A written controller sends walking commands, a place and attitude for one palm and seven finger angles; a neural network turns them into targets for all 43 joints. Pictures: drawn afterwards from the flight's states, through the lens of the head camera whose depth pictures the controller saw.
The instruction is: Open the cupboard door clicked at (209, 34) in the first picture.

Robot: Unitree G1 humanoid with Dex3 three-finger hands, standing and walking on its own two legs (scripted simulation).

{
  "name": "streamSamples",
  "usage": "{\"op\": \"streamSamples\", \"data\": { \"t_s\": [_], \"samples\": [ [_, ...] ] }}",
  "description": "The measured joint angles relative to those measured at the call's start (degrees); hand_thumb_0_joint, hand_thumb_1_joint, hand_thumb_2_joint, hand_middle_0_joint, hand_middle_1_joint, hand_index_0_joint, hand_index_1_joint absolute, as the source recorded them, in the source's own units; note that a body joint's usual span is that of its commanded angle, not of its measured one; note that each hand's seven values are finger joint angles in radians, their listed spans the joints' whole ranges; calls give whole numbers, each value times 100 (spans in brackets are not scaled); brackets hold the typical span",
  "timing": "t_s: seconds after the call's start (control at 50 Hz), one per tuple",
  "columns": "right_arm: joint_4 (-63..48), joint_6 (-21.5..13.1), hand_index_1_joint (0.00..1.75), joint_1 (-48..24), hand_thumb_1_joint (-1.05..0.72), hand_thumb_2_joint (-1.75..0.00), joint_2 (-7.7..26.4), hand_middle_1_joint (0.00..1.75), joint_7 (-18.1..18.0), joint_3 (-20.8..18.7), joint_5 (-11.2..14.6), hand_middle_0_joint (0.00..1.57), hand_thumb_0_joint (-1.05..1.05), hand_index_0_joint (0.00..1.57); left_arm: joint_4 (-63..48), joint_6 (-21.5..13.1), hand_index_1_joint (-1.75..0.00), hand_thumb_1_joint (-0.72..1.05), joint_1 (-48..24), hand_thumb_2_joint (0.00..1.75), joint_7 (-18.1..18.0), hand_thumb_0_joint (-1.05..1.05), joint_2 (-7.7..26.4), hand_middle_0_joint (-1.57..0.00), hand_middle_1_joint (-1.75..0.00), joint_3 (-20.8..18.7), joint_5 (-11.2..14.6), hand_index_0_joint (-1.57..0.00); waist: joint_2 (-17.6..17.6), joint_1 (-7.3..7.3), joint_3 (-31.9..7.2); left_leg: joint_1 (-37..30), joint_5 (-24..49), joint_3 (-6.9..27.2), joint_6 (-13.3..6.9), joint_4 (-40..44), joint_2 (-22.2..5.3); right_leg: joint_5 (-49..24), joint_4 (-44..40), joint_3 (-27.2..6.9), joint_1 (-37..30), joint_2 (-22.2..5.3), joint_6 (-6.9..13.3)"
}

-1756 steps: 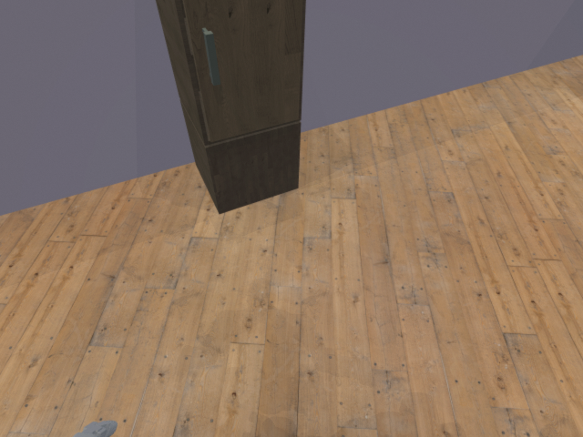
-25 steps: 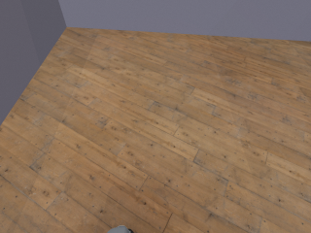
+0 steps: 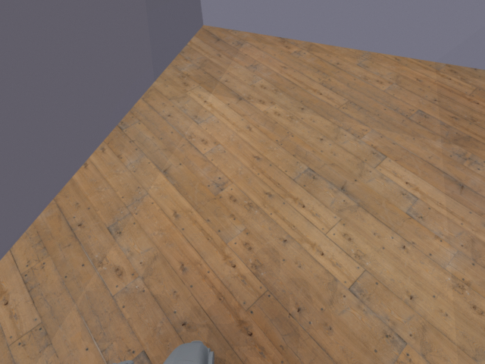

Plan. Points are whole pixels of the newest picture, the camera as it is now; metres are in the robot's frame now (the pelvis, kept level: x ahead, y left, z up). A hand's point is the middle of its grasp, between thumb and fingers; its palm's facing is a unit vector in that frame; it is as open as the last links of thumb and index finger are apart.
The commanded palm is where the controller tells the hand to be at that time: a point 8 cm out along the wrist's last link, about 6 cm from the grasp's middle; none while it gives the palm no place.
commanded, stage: turn to face it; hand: left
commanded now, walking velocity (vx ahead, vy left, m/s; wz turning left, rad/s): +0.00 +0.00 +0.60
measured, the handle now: out of the picture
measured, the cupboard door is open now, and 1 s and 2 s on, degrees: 43 43 43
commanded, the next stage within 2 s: none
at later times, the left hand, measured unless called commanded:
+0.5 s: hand out of the picture +0.09 +0.20 -0.16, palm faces +0.29 -0.90 -0.32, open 7.4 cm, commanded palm none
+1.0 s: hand out of the picture +0.00 +0.18 -0.18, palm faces +0.60 -0.76 -0.25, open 7.4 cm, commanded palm none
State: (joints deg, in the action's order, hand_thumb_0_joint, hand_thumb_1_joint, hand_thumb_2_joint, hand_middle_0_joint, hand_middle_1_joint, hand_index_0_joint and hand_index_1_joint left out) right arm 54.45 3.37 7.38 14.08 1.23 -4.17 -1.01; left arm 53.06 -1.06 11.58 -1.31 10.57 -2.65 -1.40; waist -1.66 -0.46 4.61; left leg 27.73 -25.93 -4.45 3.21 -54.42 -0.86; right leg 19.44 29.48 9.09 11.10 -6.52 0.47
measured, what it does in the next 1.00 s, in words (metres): steps on the spot, turning left: left foot, then right foot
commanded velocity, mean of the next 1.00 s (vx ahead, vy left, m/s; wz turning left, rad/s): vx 0.00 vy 0.00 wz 0.60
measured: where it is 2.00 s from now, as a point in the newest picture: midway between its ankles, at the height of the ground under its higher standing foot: outside the picture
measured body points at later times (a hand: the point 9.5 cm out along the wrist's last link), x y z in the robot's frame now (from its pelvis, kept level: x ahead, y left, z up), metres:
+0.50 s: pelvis +0.05 -0.04 -0.02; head +0.11 -0.05 +0.43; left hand +0.07 +0.25 -0.14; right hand +0.21 -0.26 -0.17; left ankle +0.03 +0.11 -0.73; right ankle +0.10 -0.15 -0.74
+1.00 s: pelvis +0.06 -0.04 -0.01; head +0.10 +0.01 +0.44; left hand -0.03 +0.22 -0.16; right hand +0.30 -0.19 -0.14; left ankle +0.01 +0.05 -0.74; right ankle +0.13 -0.17 -0.67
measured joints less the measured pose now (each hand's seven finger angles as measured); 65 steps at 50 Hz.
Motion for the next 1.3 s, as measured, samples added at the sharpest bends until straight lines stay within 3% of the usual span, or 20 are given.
{"op": "streamSamples", "data": {
  "t_s": [0.1,0.14,0.18,0.26,0.36,0.46,0.52,0.56,0.6,0.76,0.8,0.82,0.84,0.88,0.96,1.02,1.12,1.18,1.24,1.3],
  "samples": [
    [-200,-53,30,-326,-91,-90,89,30,33,64,11,19,1,19,38,15,-30,90,185,90,42,1,108,-20,-30,9,7,-20,-169,80,199,-533,447,-286,-109,1485,83,339,309,351,-131,-188,-86],
    [-338,-131,30,-374,-91,-90,166,30,52,91,-20,19,1,19,52,58,-30,90,318,90,64,1,158,-20,-30,-10,49,-20,-92,76,185,-879,1400,-340,-345,2190,57,551,1018,467,96,-221,-171],
    [-424,-224,30,-400,-91,-90,150,30,29,84,-19,19,1,20,74,216,-30,90,258,90,58,1,284,-20,-30,-30,77,-20,-122,57,235,-760,1218,-220,-607,1883,78,1121,2407,82,660,-166,-356],
    [-453,-225,30,-217,-90,-90,69,30,-63,144,-21,20,0,20,37,423,-30,90,-44,90,14,1,436,-20,-30,-111,62,-20,-95,126,247,-824,991,83,-477,1927,82,1031,3618,-564,1480,74,-541],
    [-335,-119,30,-1,-90,-90,9,30,-45,157,-46,20,1,20,-216,406,-30,91,-273,90,98,1,435,-20,-30,-135,52,-20,104,127,169,-911,1219,461,-351,2277,74,555,2785,-821,1658,154,-549],
    [-301,-6,30,182,-90,-90,-35,30,-13,85,-27,20,1,20,-431,250,-30,91,-241,90,120,1,416,-20,-30,-92,47,-20,272,32,30,-659,1070,852,-154,1955,109,99,724,-755,899,344,-446],
    [-242,74,30,132,-90,-90,41,30,-11,-19,-5,20,1,20,-439,156,-30,91,-227,90,58,1,268,-20,-30,-32,9,-20,377,5,129,-122,-129,835,-155,402,224,-51,786,-569,874,284,-101],
    [-192,112,30,86,-90,-90,79,30,0,-51,-12,20,1,20,-419,155,-30,91,-161,90,23,1,153,-20,-30,14,19,-20,384,-34,184,171,-177,646,-110,-694,219,-105,647,-420,715,202,-34],
    [-163,127,30,66,-90,-90,71,30,23,-50,-4,20,1,20,-375,164,-30,90,-84,90,2,1,69,-20,-30,49,20,-20,322,-72,193,245,-53,446,-38,-1097,139,-187,407,-275,534,126,-22],
    [-148,83,30,-82,-91,-90,-70,30,69,51,43,19,1,20,-220,111,-30,91,77,90,23,1,4,-21,-30,45,-7,-20,-51,52,236,-616,-28,-77,-20,970,4,-131,226,324,251,-171,-93],
    [-211,25,30,-121,-91,-90,-80,30,73,76,40,19,1,20,-171,128,-30,91,126,90,46,1,76,-21,-30,2,17,-20,-108,80,224,-959,438,-159,-90,1774,30,42,510,465,325,-254,-157],
    [-271,-26,30,-112,-91,-90,-51,30,82,81,26,19,1,20,-163,157,-30,91,174,90,62,1,106,-21,-30,-21,41,-20,-70,74,171,-1072,1030,-128,-277,2137,-3,165,794,530,448,-272,-208],
    [-301,-76,30,-137,-90,-90,-71,30,67,69,8,20,1,20,-124,219,-30,91,147,90,67,1,171,-21,-30,-47,61,-20,-120,65,184,-979,1167,-90,-443,2019,39,598,1275,394,638,-297,-317],
    [-337,-139,30,-154,-90,-90,-122,30,30,95,-18,20,1,20,-41,379,-30,91,54,90,38,1,297,-20,-30,-94,49,-20,-193,101,219,-900,884,-14,-558,1804,90,1125,2348,-94,1080,-159,-428],
    [-342,-169,30,-40,-90,-90,-159,30,-77,135,-35,20,1,20,27,466,-30,91,-135,90,57,1,420,-20,-30,-163,49,-20,-116,112,161,-1001,933,225,-481,2144,127,731,3320,-591,1647,77,-538],
    [-291,-169,30,55,-90,-90,-149,30,-92,152,-40,20,1,20,-69,434,-30,91,-238,90,82,1,448,-20,-30,-173,58,-20,-12,108,135,-1084,1115,406,-471,2423,147,526,3045,-749,1692,163,-559],
    [-224,-99,30,206,-90,-90,-108,30,-70,107,-56,20,1,20,-244,366,-30,91,-388,90,84,1,413,-20,-30,-136,79,-20,202,7,93,-1018,1175,772,-348,2450,162,455,1732,-797,1242,362,-518],
    [-216,-27,30,313,-90,-90,-77,30,-57,53,-10,20,1,20,-394,228,-30,91,-358,90,81,1,401,-20,-30,-92,73,-20,227,-22,2,-778,1007,960,-238,2080,275,-132,355,-750,642,408,-387],
    [-140,60,30,220,-90,-90,61,30,-47,-45,6,20,1,20,-396,130,-30,91,-363,90,21,1,214,-20,-30,-28,30,-20,412,-57,134,-212,-145,882,-177,412,308,-72,496,-519,598,380,-80],
    [-89,119,30,129,-90,-90,107,30,-13,-66,1,20,1,20,-370,134,-30,90,-251,90,-12,1,76,-20,-30,38,39,-20,376,-104,211,142,-146,545,-61,-851,214,-95,296,-322,362,253,-28]
  ]
}}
